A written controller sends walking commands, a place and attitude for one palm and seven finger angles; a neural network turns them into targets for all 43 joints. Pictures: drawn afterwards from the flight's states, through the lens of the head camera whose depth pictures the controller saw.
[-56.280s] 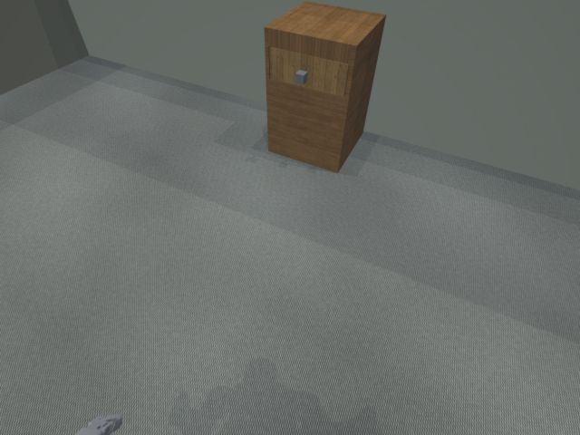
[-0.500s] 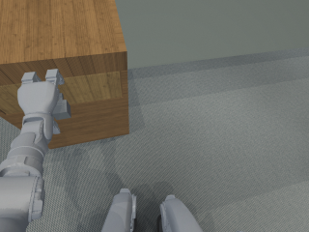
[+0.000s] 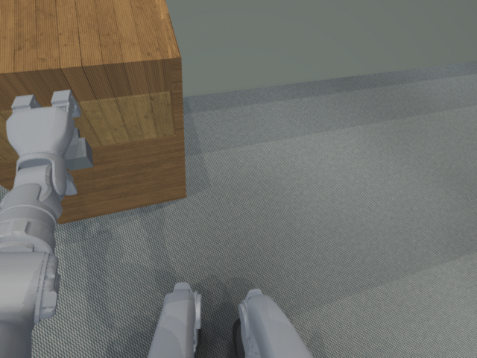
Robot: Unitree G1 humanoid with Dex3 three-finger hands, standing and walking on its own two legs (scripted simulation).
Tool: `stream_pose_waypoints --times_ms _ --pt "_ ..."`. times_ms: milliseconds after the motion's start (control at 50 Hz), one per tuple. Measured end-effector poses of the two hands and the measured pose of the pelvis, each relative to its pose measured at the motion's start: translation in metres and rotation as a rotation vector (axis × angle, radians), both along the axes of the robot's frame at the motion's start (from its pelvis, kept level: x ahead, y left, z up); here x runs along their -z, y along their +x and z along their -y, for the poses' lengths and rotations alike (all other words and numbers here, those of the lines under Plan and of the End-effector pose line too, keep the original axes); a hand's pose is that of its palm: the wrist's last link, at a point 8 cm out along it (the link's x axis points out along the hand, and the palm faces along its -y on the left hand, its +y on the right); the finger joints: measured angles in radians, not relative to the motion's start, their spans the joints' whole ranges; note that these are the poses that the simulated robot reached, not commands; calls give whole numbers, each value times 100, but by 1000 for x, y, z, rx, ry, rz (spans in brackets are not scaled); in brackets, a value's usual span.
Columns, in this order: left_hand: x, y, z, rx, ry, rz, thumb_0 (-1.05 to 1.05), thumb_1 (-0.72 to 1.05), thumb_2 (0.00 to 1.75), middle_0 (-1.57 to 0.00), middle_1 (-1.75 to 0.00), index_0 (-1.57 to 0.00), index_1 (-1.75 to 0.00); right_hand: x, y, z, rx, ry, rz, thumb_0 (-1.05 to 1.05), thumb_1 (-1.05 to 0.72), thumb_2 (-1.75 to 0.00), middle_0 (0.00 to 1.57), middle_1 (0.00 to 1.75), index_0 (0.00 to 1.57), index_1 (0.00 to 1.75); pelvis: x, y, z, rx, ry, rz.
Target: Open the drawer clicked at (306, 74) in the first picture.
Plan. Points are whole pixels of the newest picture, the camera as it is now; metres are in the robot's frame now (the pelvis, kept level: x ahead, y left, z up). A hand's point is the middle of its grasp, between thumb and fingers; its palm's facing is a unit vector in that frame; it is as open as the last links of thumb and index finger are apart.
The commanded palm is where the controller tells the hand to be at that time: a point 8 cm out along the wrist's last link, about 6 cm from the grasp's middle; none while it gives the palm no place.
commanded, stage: move the hooked fingers above the handle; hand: left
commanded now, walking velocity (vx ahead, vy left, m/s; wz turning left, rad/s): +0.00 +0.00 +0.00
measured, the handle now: (76, 145) +0.51 +0.30 -0.10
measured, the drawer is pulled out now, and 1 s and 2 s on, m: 0.00 0.00 0.00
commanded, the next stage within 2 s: lower the fingers behind the handle in 0.90 s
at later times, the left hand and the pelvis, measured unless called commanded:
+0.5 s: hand (56, 145) +0.47 +0.30 -0.04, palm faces -0.06 -0.01 -1.00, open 13.7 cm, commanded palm +0.48 +0.29 +0.02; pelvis +0.01 -0.02 +0.00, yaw +0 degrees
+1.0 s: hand (55, 145) +0.47 +0.30 -0.04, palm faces -0.04 -0.03 -1.00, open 13.7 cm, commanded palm +0.47 +0.30 +0.02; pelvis +0.01 -0.01 +0.01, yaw +0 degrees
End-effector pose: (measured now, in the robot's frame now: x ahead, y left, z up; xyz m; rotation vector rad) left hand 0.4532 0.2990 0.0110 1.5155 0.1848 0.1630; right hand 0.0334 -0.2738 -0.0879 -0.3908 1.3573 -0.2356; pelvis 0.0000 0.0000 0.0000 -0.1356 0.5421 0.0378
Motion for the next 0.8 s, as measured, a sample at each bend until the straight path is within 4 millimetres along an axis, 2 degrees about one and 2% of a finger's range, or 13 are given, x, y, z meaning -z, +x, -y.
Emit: stream_pose_waypoints --times_ms 140,340,580,800 --pt "1 1 2 -35 31 14 0 -49 30 -35 -125 -35 -126 12 11 -2 -4 48 -6 1 -90 -90 20 30 20 30 1 -2 5 8 10 0" --pt "-8 3 3 -48 39 -82 0 -49 30 -32 -121 -35 -122 7 26 -4 -9 82 47 1 -90 -90 20 30 21 30 -9 6 15 12 25 6" --pt "-4 0 0 -12 41 -25 0 -49 30 -34 -124 -34 -121 17 30 12 -19 55 24 1 -90 -90 20 30 20 30 2 8 19 14 26 -9" --pt "-5 1 0 -26 29 -35 0 -49 30 -34 -123 -35 -122 13 28 7 -4 69 22 1 -90 -90 20 30 20 30 -4 7 16 19 27 -3"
